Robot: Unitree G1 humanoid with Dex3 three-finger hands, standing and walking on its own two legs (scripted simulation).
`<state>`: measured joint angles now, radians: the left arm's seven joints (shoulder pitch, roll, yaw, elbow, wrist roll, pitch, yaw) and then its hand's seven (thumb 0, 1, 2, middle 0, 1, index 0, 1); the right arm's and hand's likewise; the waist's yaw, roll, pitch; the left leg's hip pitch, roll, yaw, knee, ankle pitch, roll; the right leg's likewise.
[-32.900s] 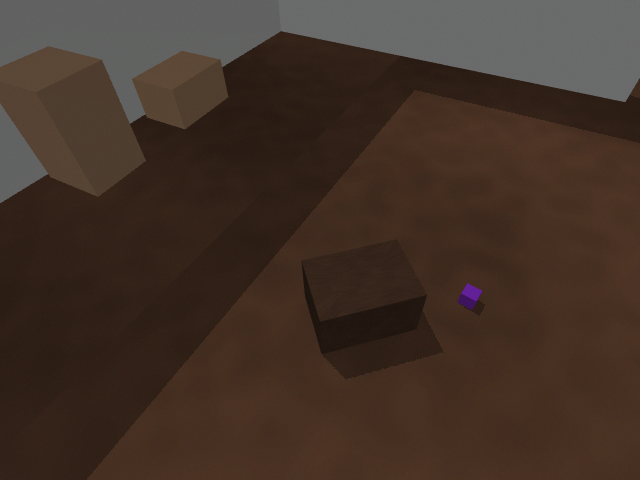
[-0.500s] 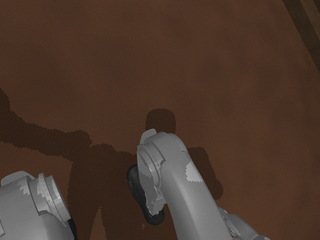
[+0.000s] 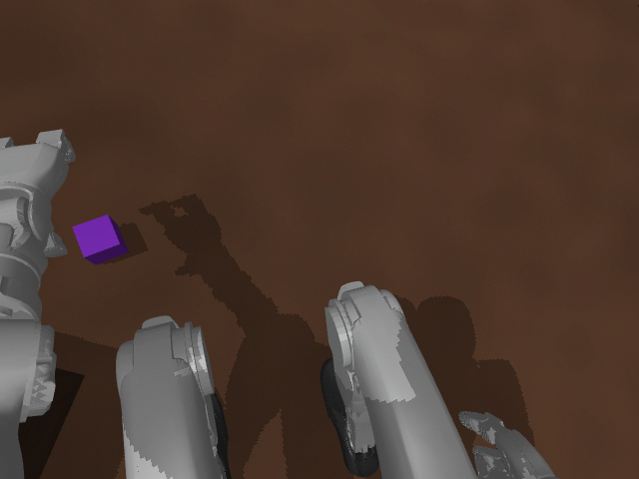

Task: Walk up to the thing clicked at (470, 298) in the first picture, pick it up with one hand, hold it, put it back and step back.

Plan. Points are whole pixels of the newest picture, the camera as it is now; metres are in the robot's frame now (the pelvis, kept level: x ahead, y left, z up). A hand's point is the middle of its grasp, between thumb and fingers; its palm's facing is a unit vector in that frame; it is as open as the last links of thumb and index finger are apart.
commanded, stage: withdraw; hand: left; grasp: from above
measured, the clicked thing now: (101, 240) +0.49 +0.29 -0.34
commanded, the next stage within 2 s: home in 0.30 s
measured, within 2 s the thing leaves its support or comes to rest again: neither
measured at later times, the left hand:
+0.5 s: hand (60, 199) +0.51 +0.30 -0.18, palm faces -0.35 -0.04 -0.94, open 13.3 cm
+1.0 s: hand out of the picture +0.32 +0.27 +0.02, palm faces -0.24 -0.69 -0.68, open 7.7 cm
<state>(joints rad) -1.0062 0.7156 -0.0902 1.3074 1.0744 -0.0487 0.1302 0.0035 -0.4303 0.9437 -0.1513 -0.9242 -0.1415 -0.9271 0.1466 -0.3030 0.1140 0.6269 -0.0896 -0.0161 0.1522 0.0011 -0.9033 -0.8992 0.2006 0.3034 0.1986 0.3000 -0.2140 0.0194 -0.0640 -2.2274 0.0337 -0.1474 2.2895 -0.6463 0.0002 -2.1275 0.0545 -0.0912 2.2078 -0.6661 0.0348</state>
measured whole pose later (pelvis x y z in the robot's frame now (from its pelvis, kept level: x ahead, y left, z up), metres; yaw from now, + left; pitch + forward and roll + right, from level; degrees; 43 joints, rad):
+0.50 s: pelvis +0.01 +0.00 -0.04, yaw -1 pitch +35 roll -9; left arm -1.01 0.78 0.05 1.32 1.20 -0.11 0.34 0.00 -0.37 0.92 -0.19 -0.88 -0.18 -0.87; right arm 0.22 -0.24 0.14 0.68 -0.13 -0.02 0.11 0.00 -0.90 -0.89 0.20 0.30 0.20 0.30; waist -0.27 0.00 -0.03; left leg -2.37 0.02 -0.15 2.39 -0.64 0.00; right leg -2.26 0.05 -0.09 2.32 -0.68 0.04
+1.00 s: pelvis +0.01 +0.00 +0.13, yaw +5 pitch +31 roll -6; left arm -0.26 0.45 0.00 0.47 0.48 0.15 0.05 0.01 0.82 0.88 -0.22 -0.32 -0.21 -0.31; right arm 0.13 -0.28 -0.02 0.59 0.02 0.00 0.02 0.01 -0.91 -0.90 0.20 0.30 0.20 0.30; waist -0.06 0.02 -0.19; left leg -1.79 0.03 -0.09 1.86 -0.62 0.00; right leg -1.71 0.03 -0.06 1.81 -0.65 0.02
